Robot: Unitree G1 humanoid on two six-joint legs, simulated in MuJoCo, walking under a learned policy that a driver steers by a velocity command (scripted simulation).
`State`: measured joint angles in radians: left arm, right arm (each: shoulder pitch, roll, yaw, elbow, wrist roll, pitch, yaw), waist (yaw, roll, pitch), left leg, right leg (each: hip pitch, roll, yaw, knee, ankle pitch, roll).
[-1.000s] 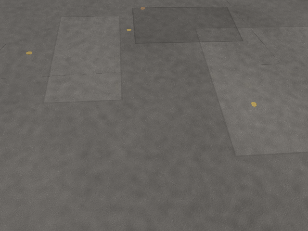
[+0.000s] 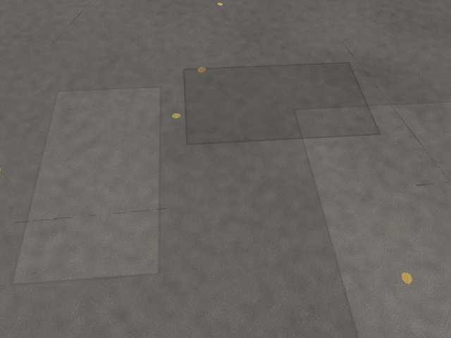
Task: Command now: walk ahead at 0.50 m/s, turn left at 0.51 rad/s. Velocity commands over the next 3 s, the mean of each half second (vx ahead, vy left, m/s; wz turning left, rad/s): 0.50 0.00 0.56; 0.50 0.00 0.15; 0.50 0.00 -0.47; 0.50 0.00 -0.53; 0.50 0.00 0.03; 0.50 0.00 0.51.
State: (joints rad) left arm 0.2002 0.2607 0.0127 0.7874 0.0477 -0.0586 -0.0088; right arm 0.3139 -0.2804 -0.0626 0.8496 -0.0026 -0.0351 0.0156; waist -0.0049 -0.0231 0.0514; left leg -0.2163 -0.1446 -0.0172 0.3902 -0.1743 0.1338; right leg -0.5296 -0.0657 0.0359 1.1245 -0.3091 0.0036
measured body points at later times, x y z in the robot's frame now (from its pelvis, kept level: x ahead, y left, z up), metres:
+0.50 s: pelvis +0.28 -0.03 +0.00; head +0.31 -0.04 +0.45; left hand +0.32 +0.26 -0.10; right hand +0.44 -0.28 -0.13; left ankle +0.21 +0.07 -0.66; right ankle +0.33 -0.12 -0.74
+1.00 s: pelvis +0.51 +0.10 +0.01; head +0.53 +0.13 +0.45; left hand +0.45 +0.36 -0.14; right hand +0.69 -0.10 -0.11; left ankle +0.49 +0.17 -0.74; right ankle +0.53 -0.05 -0.66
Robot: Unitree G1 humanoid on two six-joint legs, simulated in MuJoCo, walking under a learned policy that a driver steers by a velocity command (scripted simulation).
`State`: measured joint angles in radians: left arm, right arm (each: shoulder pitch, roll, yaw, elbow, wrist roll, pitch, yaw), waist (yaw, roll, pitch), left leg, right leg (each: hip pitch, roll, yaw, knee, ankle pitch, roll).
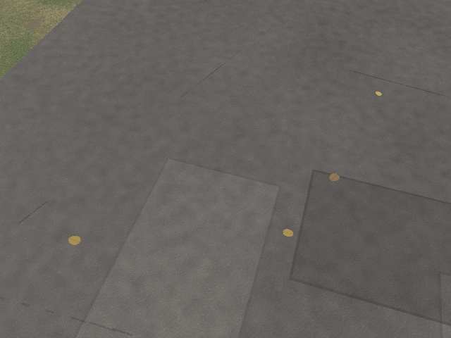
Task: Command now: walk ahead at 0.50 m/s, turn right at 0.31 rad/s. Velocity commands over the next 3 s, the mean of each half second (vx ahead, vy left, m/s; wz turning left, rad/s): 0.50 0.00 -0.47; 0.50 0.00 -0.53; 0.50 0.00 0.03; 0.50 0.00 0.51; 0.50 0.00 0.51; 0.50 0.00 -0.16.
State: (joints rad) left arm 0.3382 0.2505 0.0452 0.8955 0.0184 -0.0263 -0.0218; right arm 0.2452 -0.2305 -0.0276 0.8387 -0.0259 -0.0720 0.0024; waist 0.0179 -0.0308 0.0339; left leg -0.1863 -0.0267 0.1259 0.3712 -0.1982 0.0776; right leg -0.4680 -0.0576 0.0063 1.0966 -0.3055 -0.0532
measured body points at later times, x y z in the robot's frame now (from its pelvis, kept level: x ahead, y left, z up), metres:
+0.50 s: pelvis +0.26 -0.07 -0.01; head +0.29 -0.08 +0.44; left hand +0.43 +0.17 -0.14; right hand +0.27 -0.34 -0.14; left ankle +0.22 +0.09 -0.65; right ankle +0.28 -0.12 -0.74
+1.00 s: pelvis +0.54 -0.12 -0.01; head +0.56 -0.12 +0.44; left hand +0.73 +0.10 -0.14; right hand +0.52 -0.41 -0.11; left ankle +0.63 -0.06 -0.75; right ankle +0.38 -0.15 -0.66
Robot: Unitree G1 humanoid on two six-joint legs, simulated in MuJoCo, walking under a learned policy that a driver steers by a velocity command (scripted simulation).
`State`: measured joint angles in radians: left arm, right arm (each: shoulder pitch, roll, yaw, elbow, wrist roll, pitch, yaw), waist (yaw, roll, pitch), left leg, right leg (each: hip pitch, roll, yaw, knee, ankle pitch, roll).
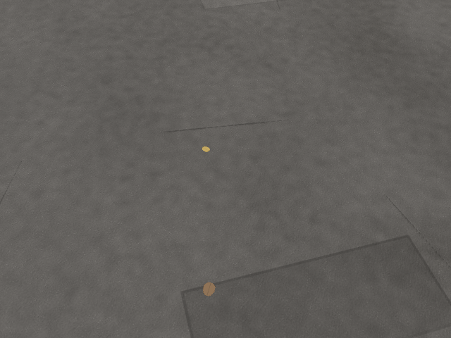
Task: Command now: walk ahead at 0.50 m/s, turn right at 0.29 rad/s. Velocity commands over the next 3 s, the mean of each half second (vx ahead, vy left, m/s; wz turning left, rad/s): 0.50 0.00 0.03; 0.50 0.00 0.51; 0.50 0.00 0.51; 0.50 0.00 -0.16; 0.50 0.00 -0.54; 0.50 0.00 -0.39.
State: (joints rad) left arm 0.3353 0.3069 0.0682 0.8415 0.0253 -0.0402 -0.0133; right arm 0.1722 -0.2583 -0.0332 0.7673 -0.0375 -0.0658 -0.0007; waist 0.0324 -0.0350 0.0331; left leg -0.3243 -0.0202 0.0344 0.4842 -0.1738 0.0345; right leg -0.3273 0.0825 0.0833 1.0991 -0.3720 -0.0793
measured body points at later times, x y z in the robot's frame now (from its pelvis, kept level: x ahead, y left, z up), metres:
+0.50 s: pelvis +0.25 -0.04 +0.01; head +0.27 -0.06 +0.45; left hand +0.37 +0.21 -0.10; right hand +0.27 -0.31 -0.14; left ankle +0.17 +0.09 -0.66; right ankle +0.28 -0.12 -0.74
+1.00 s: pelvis +0.49 +0.04 -0.01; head +0.52 +0.06 +0.44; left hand +0.45 +0.31 -0.15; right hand +0.71 -0.16 -0.12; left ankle +0.53 +0.10 -0.74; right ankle +0.42 -0.13 -0.63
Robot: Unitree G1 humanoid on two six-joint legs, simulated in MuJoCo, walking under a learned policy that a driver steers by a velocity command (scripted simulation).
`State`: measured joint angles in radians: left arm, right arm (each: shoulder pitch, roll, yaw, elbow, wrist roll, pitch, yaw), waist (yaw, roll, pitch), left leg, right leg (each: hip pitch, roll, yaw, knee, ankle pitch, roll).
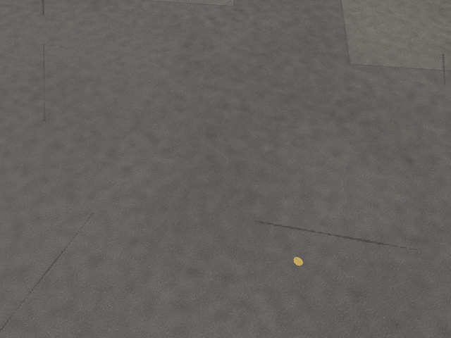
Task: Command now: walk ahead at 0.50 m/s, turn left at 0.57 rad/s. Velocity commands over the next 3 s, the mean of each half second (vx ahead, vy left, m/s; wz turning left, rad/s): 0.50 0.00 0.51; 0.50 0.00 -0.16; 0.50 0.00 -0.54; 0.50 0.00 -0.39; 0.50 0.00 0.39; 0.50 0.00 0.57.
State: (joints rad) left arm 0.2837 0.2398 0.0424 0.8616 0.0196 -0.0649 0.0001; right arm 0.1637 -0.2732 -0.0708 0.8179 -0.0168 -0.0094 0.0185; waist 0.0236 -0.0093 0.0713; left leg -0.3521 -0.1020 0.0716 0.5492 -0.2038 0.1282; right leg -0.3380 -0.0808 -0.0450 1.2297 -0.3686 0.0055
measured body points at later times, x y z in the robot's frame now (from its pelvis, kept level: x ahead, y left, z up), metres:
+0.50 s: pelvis +0.29 -0.03 +0.00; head +0.32 -0.03 +0.45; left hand +0.41 +0.26 -0.09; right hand +0.35 -0.30 -0.13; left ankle +0.10 +0.04 -0.66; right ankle +0.39 -0.10 -0.73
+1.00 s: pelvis +0.53 +0.06 +0.01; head +0.55 +0.08 +0.45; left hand +0.47 +0.32 -0.14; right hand +0.75 -0.15 -0.08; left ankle +0.58 +0.16 -0.73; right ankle +0.42 -0.08 -0.67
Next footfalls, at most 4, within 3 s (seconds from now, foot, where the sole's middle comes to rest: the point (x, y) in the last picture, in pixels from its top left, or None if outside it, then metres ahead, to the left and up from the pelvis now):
0.42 right None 0.43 -0.09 -0.76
0.92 left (183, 280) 0.62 0.17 -0.76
1.44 right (253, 207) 0.89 -0.05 -0.76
1.98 left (239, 133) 1.23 0.00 -0.76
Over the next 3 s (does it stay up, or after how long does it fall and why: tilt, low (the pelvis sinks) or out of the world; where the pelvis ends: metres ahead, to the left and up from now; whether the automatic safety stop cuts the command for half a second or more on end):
stays up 1.56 -0.13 0.00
